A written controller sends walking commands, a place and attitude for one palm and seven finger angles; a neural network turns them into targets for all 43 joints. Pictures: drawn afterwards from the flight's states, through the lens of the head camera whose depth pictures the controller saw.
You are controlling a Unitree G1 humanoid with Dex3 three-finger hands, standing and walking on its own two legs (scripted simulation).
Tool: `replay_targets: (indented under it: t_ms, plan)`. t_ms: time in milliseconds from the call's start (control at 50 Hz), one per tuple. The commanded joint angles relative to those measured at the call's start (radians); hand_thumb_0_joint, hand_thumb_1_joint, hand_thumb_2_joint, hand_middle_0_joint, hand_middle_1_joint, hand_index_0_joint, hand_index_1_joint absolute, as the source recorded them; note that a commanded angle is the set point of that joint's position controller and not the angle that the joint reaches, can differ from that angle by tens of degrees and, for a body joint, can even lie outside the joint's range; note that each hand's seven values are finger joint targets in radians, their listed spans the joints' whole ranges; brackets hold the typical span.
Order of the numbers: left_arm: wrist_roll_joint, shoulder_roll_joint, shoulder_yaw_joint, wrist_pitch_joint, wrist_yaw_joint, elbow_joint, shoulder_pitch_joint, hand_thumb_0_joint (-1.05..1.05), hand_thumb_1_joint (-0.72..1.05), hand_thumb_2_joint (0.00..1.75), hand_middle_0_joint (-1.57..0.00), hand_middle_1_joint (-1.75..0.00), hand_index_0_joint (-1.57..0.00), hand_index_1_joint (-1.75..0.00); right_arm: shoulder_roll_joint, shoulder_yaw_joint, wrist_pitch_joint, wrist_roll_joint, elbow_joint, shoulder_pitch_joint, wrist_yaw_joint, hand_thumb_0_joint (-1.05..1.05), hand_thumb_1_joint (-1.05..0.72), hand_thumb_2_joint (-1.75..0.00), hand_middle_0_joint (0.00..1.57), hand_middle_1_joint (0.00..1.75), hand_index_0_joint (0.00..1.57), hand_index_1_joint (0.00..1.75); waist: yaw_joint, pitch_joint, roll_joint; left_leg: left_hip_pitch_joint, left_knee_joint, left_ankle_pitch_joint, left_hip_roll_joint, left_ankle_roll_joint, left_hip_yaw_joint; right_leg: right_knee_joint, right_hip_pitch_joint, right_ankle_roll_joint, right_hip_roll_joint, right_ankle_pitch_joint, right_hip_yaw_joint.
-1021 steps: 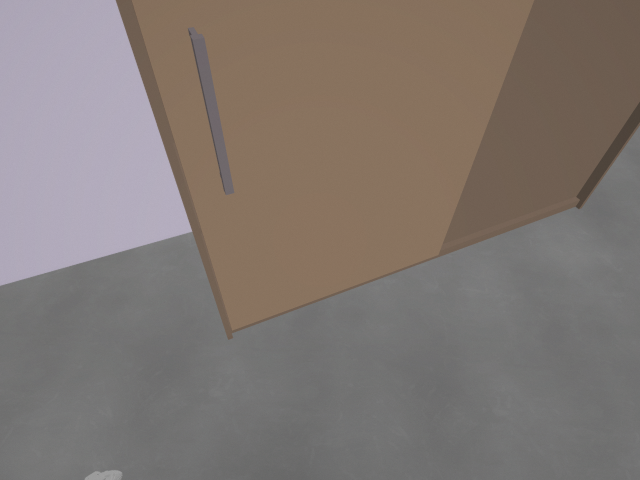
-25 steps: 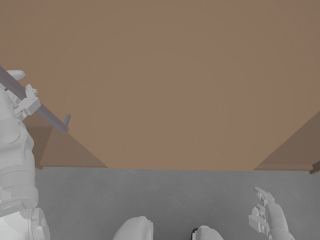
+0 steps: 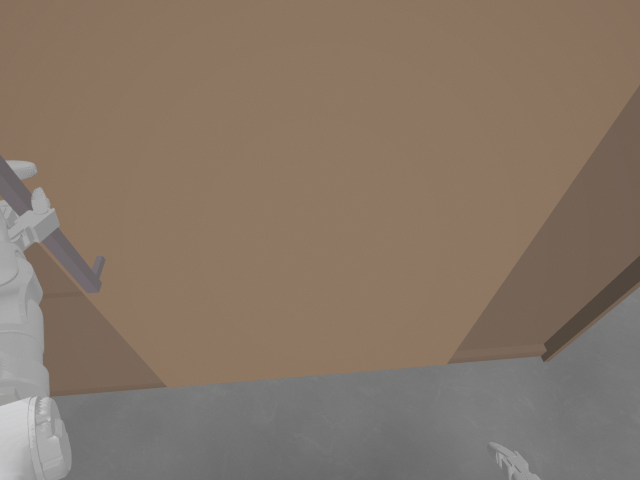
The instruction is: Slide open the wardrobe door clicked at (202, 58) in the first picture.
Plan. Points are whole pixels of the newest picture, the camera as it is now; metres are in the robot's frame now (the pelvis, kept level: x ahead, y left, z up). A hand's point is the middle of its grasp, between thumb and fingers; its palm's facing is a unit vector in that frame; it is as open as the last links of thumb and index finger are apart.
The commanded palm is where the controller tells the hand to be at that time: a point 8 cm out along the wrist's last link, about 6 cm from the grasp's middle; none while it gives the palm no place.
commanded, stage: stop walking and hold the door there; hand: left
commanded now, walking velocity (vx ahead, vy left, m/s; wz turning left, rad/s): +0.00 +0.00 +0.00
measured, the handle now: (47, 212) +0.43 +0.38 +0.08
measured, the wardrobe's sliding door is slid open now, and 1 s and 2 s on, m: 0.49 0.49 0.49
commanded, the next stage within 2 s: none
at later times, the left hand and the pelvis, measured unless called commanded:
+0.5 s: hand (45, 214) +0.39 +0.34 +0.13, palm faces +0.55 -0.80 -0.23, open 5.8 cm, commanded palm +0.35 +0.37 +0.12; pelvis -0.02 +0.00 +0.00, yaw -1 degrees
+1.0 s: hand (37, 220) +0.38 +0.35 +0.12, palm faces +0.37 -0.89 -0.26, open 5.7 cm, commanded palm +0.35 +0.39 +0.12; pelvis -0.05 +0.09 +0.00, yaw -1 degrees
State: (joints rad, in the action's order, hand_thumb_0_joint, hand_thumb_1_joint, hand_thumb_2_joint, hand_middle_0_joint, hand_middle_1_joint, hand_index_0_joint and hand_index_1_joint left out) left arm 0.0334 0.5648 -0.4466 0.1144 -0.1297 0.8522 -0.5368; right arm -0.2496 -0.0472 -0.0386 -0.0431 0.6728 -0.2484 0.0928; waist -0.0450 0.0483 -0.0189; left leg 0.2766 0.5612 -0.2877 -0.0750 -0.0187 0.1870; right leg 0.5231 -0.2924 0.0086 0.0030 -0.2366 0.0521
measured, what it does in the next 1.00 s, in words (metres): steps to the left: left foot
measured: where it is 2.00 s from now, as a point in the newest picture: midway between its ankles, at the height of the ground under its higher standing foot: outside the picture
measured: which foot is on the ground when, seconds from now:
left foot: down 0.00-0.66, up 0.68-0.84, down 0.86-1.00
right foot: down 0.00-0.88, up 0.90-1.00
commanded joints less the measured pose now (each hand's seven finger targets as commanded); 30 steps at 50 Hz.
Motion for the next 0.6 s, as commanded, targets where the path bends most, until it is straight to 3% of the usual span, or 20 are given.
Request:
replay_targets:
  t_ms: [0,60,100,160,180,280,360,380,460,480,500,540,580]
  plan:
    - [-0.032,0.382,-0.057,0.080,-0.006,-0.154,-0.313,0.00,0.90,0.90,-0.45,-1.40,-0.45,-1.40,-0.208,0.080,-0.041,0.001,-0.091,-0.004,0.040,0.00,-0.90,-0.90,0.20,0.30,0.20,0.30,0.024,-0.376,-0.046,-0.101,-0.077,0.278,-0.086,0.022,-0.133,-0.038,0.183,0.020,0.158,0.483,-0.142]
    - [-0.024,0.385,-0.052,0.085,0.002,-0.076,-0.324,0.00,0.90,0.90,-0.45,-1.40,-0.45,-1.40,-0.219,0.073,-0.042,0.002,-0.072,-0.001,0.047,0.00,-0.90,-0.90,0.20,0.30,0.20,0.30,0.031,-0.325,-0.091,-0.097,-0.159,0.277,-0.127,-0.005,-0.168,-0.037,0.134,-0.008,0.099,0.271,-0.081]
    - [-0.027,0.396,-0.061,0.090,0.005,-0.045,-0.343,0.00,0.90,0.90,-0.45,-1.40,-0.45,-1.40,-0.227,0.073,-0.044,0.002,-0.066,-0.007,0.043,0.00,-0.90,-0.90,0.20,0.30,0.20,0.30,0.035,-0.304,-0.096,-0.086,-0.178,0.254,-0.143,-0.012,-0.173,-0.028,0.113,-0.013,0.081,0.191,-0.065]
    - [-0.022,0.330,0.004,0.092,0.013,-0.025,-0.371,0.00,0.90,0.90,-0.45,-1.40,-0.45,-1.40,-0.228,0.076,-0.052,-0.002,-0.059,-0.019,0.041,0.00,-0.90,-0.90,0.20,0.30,0.20,0.30,0.031,-0.269,-0.148,-0.079,-0.218,0.197,-0.154,-0.020,-0.179,-0.028,0.091,-0.012,0.063,0.103,-0.053]
    - [-0.024,0.348,-0.015,0.091,0.010,-0.012,-0.366,0.00,0.90,0.90,-0.45,-1.40,-0.45,-1.40,-0.233,0.077,-0.053,0.001,-0.055,-0.026,0.040,0.00,-0.90,-0.90,0.20,0.30,0.20,0.30,0.033,-0.261,-0.143,-0.073,-0.221,0.189,-0.160,-0.022,-0.180,-0.022,0.088,-0.012,0.061,0.095,-0.052]
    - [-0.024,0.346,-0.004,0.092,0.011,0.018,-0.385,0.00,0.90,0.90,-0.45,-1.40,-0.45,-1.40,-0.244,0.085,-0.060,-0.002,-0.042,-0.048,0.037,0.00,-0.90,-0.90,0.20,0.30,0.20,0.30,0.029,-0.265,-0.126,-0.065,-0.203,0.155,-0.143,-0.012,-0.156,-0.039,0.092,-0.008,0.069,0.120,-0.068]
    - [-0.020,0.286,0.053,0.093,0.018,0.005,-0.400,0.00,0.90,0.90,-0.45,-1.40,-0.45,-1.40,-0.240,0.087,-0.068,-0.004,-0.039,-0.049,0.037,0.00,-0.90,-0.90,0.20,0.30,0.20,0.30,0.020,-0.277,-0.120,-0.096,-0.186,0.180,-0.133,-0.008,-0.149,-0.051,0.080,-0.007,0.070,0.151,-0.079]
    - [-0.022,0.325,0.016,0.092,0.014,0.009,-0.394,0.00,0.90,0.90,-0.45,-1.40,-0.45,-1.40,-0.248,0.090,-0.068,-0.002,-0.033,-0.057,0.036,0.00,-0.90,-0.90,0.20,0.30,0.20,0.30,0.024,-0.281,-0.113,-0.097,-0.179,0.197,-0.133,-0.006,-0.153,-0.050,0.078,-0.005,0.073,0.166,-0.086]
    - [-0.021,0.307,0.037,0.093,0.018,0.010,-0.384,0.00,0.90,0.90,-0.45,-1.40,-0.45,-1.40,-0.242,0.091,-0.067,-0.004,-0.029,-0.057,0.037,0.00,-0.90,-0.90,0.20,0.30,0.20,0.30,0.019,-0.296,-0.091,-0.121,-0.157,0.209,-0.119,-0.002,-0.137,-0.063,0.069,-0.004,0.085,0.213,-0.103]
    - [-0.022,0.352,-0.006,0.093,0.014,0.019,-0.371,0.00,0.90,0.90,-0.45,-1.40,-0.45,-1.40,-0.249,0.093,-0.064,-0.002,-0.025,-0.062,0.037,0.00,-0.90,-0.90,0.20,0.30,0.20,0.30,0.023,-0.306,-0.096,-0.129,-0.144,0.243,-0.120,0.000,-0.137,-0.057,0.069,-0.001,0.090,0.248,-0.107]
    - [-0.026,0.336,0.013,0.094,0.016,0.015,-0.375,0.00,0.90,0.90,-0.45,-1.40,-0.45,-1.40,-0.243,0.092,-0.062,-0.004,-0.030,-0.059,0.036,0.00,-0.90,-0.90,0.20,0.30,0.20,0.30,0.020,-0.310,-0.096,-0.131,-0.139,0.243,-0.117,0.004,-0.130,-0.057,0.067,-0.002,0.092,0.256,-0.106]
    - [-0.028,0.315,0.027,0.095,0.017,0.019,-0.362,0.00,0.90,0.90,-0.45,-1.40,-0.45,-1.40,-0.242,0.095,-0.057,-0.002,-0.036,-0.053,0.033,0.00,-0.90,-0.90,0.20,0.30,0.20,0.30,0.019,-0.297,-0.087,-0.101,-0.105,0.215,-0.093,0.007,-0.119,-0.071,0.074,0.008,0.129,0.292,-0.139]
    - [-0.032,0.376,-0.018,0.094,0.006,0.047,-0.341,0.00,0.90,0.90,-0.45,-1.40,-0.45,-1.40,-0.246,0.103,-0.038,-0.001,-0.031,-0.057,0.032,0.00,-0.90,-0.90,0.20,0.30,0.20,0.30,0.018,-0.313,-0.024,-0.057,-0.034,0.183,-0.059,0.021,-0.105,-0.092,0.114,0.035,0.220,0.387,-0.212]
